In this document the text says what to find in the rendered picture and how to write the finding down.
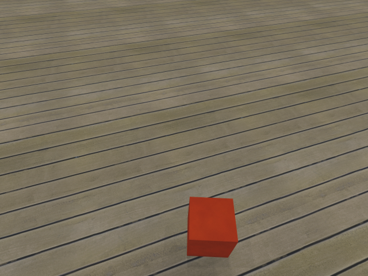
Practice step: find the carton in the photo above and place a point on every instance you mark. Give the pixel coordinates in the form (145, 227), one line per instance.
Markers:
(211, 227)

